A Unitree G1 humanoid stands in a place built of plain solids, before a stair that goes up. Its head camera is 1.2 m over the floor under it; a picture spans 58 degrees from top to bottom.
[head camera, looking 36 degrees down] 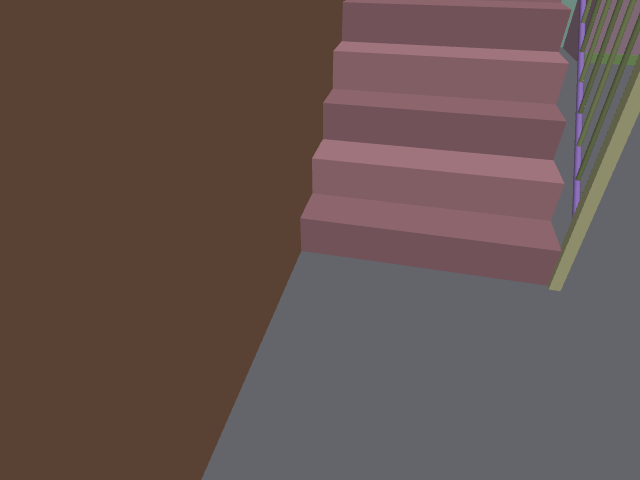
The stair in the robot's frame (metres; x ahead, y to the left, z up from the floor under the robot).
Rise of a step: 0.18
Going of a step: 0.22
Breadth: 1.05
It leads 13 degrees to the right of straight ahead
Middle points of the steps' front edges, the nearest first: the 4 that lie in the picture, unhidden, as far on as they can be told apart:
1.45 -0.43 0.18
1.66 -0.48 0.36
1.88 -0.53 0.54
2.09 -0.58 0.71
